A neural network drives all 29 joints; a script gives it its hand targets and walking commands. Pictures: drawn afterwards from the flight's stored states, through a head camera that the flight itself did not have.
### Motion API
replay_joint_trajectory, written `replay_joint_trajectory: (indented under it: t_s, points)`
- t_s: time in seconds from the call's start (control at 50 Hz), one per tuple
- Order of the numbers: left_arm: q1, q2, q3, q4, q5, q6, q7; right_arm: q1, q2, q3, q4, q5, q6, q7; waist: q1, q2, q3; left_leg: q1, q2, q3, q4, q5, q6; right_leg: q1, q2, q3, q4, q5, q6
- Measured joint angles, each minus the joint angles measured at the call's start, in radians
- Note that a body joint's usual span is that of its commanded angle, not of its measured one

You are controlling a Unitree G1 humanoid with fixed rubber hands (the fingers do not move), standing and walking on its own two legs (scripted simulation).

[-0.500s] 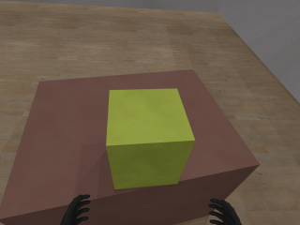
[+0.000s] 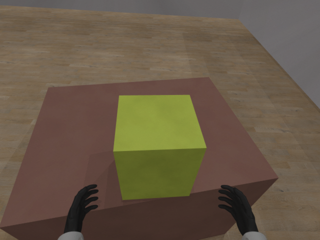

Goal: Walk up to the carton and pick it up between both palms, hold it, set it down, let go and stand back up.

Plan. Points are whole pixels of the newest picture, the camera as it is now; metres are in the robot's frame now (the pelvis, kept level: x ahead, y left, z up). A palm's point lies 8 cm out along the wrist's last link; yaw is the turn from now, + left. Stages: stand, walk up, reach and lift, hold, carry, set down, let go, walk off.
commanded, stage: reach and lift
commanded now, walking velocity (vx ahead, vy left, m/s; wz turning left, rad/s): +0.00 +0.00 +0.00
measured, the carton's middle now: (155, 147) +0.40 +0.02 +0.00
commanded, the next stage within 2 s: none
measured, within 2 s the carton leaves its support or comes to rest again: neither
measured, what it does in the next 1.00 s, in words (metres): stands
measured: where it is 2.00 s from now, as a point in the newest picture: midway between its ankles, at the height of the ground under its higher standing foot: outside the picture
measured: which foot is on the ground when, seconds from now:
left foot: down 0.00-1.00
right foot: down 0.00-1.00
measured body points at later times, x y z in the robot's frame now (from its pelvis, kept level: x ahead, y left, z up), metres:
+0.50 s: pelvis +0.00 +0.00 +0.01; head +0.01 +0.01 +0.45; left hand +0.27 +0.20 +0.03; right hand +0.29 -0.20 +0.04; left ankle +0.00 +0.14 -0.74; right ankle -0.02 -0.11 -0.74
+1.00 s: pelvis -0.01 -0.01 +0.00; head +0.03 +0.00 +0.45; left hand +0.33 +0.21 +0.09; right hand +0.36 -0.20 +0.10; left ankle +0.00 +0.14 -0.74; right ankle -0.02 -0.11 -0.74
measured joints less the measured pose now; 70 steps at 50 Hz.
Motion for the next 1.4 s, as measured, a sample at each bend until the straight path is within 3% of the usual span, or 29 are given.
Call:
replay_joint_trajectory:
  t_s: [0.18, 0.44, 0.74, 1.1, 1.2, 1.4]
  points:
    - [-0.057, 0.015, 0.008, -0.061, -0.025, 0.101, 0.003, -0.062, -0.018, 0.018, -0.051, 0.036, 0.091, -0.023, -0.002, -0.003, -0.01, -0.007, 0.001, -0.007, -0.021, 0.015, -0.002, -0.005, 0.002, -0.006, -0.02, 0.012, -0.001]
    - [-0.15, -0.009, 0.067, -0.306, 0.005, 0.419, -0.014, -0.155, -0.056, 0.006, -0.234, 0.069, 0.299, -0.068, -0.002, -0.003, 0.007, 0.01, 0.005, 0.001, -0.083, 0.047, -0.003, 0.009, 0.008, 0.0, -0.083, 0.048, -0.001]
    - [-0.27, 0.023, 0.149, -0.48, -0.026, 0.666, -0.041, -0.303, -0.098, 0.005, -0.382, 0.106, 0.478, -0.118, -0.006, 0.01, 0.011, -0.05, 0.012, 0.004, -0.088, 0.063, -0.006, -0.052, 0.015, 0.003, -0.09, 0.067, -0.002]
    - [-0.534, 0.072, 0.211, -0.433, -0.056, 0.859, -0.044, -0.584, -0.154, 0.023, -0.311, 0.173, 0.659, -0.153, -0.021, 0.01, -0.017, -0.115, 0.021, -0.003, -0.071, 0.072, -0.011, -0.117, 0.024, -0.001, -0.071, 0.074, -0.008]
    - [-0.661, 0.094, 0.21, -0.352, -0.077, 0.887, -0.014, -0.701, -0.183, 0.025, -0.214, 0.202, 0.689, -0.152, -0.003, 0.014, -0.052, -0.164, 0.021, -0.001, -0.059, 0.075, -0.009, -0.17, 0.024, 0.001, -0.052, 0.075, -0.008]
    - [-0.858, 0.145, 0.195, -0.176, -0.095, 0.901, -0.021, -0.907, -0.207, 0.03, -0.02, 0.229, 0.725, -0.14, 0.002, 0.025, -0.087, -0.221, 0.02, -0.021, -0.044, 0.082, -0.006, -0.208, 0.023, -0.017, -0.063, 0.088, -0.005]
